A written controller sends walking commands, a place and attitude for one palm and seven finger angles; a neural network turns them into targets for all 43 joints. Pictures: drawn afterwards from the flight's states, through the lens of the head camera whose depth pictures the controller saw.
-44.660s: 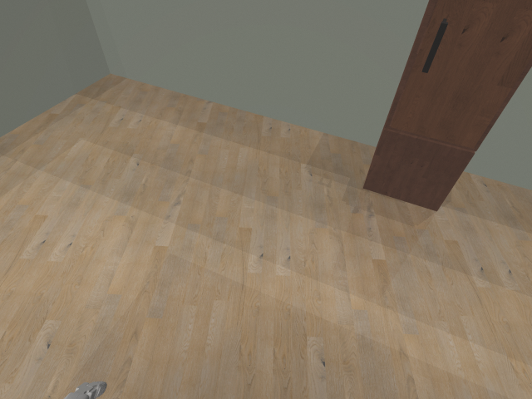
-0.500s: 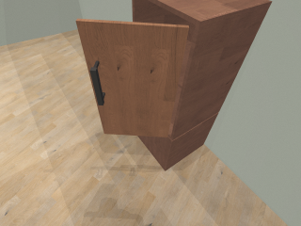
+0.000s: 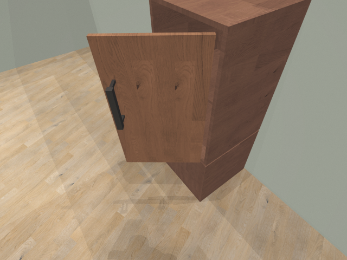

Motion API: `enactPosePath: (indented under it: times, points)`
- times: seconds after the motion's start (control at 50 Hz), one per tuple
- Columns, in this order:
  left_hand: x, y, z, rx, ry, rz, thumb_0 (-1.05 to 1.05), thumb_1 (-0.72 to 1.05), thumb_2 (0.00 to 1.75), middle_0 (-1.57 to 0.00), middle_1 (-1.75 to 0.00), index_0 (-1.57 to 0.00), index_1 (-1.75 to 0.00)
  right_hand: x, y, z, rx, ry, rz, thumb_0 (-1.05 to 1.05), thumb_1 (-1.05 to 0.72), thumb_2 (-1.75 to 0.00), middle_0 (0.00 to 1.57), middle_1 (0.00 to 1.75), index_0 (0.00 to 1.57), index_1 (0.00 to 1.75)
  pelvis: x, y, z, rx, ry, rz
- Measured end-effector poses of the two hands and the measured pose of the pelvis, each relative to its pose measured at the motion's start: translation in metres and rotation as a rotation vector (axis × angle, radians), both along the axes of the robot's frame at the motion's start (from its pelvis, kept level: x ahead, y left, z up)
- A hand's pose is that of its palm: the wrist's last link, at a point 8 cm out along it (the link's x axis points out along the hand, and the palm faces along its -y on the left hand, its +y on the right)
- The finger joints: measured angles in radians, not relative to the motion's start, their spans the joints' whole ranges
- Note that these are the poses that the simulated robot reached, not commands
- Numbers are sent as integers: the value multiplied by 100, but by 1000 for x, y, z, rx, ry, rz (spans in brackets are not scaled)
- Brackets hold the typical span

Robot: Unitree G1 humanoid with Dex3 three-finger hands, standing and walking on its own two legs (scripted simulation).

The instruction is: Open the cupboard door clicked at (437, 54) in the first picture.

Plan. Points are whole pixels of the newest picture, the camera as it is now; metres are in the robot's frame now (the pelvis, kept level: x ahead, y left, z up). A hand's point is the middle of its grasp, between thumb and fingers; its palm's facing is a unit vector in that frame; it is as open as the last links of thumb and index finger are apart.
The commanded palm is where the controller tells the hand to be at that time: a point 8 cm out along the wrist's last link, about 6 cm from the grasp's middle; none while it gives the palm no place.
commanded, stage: raise the hand with hooked fingers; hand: left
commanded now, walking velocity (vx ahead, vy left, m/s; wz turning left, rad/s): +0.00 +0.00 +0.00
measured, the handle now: (116, 105) +0.57 +0.22 +0.03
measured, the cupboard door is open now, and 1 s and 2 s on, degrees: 52 52 52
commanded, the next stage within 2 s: none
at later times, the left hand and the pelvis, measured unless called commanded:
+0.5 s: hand (107, 248) +0.17 +0.17 -0.06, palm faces +0.02 -1.00 +0.02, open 8.6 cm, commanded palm +0.14 +0.24 -0.04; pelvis -0.01 -0.03 -0.06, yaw +1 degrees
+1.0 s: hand (78, 220) +0.21 +0.23 +0.00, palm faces +0.12 -0.99 -0.06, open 11.6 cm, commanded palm +0.18 +0.28 +0.00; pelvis -0.02 -0.01 -0.06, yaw +2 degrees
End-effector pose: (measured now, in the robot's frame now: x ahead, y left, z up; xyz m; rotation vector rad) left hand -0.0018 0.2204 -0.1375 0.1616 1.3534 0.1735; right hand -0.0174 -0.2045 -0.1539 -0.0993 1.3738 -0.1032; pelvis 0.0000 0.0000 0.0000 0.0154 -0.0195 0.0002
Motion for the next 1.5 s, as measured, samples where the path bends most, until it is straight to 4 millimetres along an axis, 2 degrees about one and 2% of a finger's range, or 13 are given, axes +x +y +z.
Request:
enactPosePath:
  times: [0.12,0.28,0.34,0.42,0.5,0.56,0.64,0.78,0.88,1.0,1.16,1.34,1.5]
  points:
    - [4,-4,1,-6,-13,48,2,93,90,-20,-30,-20,-30,8,-11,5,-23,-9,-5,1,-91,-90,20,30,20,30,2,-4,-1,-8,3,0]
    - [160,14,124,68,-960,48,3,87,87,-20,-35,-20,-35,108,-61,40,-175,-536,28,2,-92,-90,20,30,20,30,0,-8,-11,-10,46,37]
    - [194,7,147,-6,-1239,-22,2,81,85,-20,-38,-20,-38,153,-73,59,-205,-712,58,2,-92,-90,20,30,20,30,-3,-13,-24,-2,109,22]
    - [187,-2,126,-129,-1371,-139,1,71,81,-21,-43,-21,-43,201,-80,80,-223,-874,130,2,-92,-90,20,30,20,30,-6,-22,-45,2,168,12]
    - [147,3,82,-171,-1233,-132,1,61,77,-22,-49,-22,-49,236,-75,83,-229,-944,205,1,-91,-90,20,30,20,30,-6,-26,-64,-5,208,20]
    - [119,17,73,-109,-1187,-50,1,54,74,-23,-53,-23,-54,250,-63,73,-209,-950,248,1,-91,-90,20,30,20,30,-7,-27,-74,-25,221,38]
    - [115,33,100,13,-1328,-42,2,44,70,-23,-59,-23,-59,250,-38,45,-147,-902,295,1,-91,-90,20,30,20,30,-10,-27,-82,-54,233,61]
    - [177,25,119,-127,-1377,-274,1,28,64,-24,-70,-24,-70,200,-9,-2,-34,-749,224,1,-91,-90,21,30,21,30,-22,-23,-86,-68,245,58]
    - [193,34,116,-192,-1210,-220,1,16,59,-25,-77,-25,-77,154,-20,1,-57,-653,101,2,-90,-90,21,30,21,30,-20,-18,-72,-47,234,31]
    - [181,60,142,-32,-1318,-113,1,3,53,-26,-86,-26,-86,127,-45,13,-146,-604,93,2,-90,-90,21,30,21,30,-17,-11,-62,-43,221,32]
    - [193,63,127,-113,-1281,-201,0,-16,45,-27,-98,-27,-98,140,-59,30,-225,-647,136,2,-91,-90,20,30,20,30,-20,-5,-61,-52,205,40]
    - [217,88,167,-58,-1389,-158,0,-37,36,-29,-112,-29,-112,171,-32,53,-172,-755,162,1,-91,-90,20,30,20,30,-11,-1,-49,-56,173,38]
    - [230,103,160,-99,-1277,-144,-1,-47,31,-30,-118,-30,-118,180,-17,49,-130,-729,191,1,-90,-90,21,30,21,30,-7,2,-43,-55,168,40]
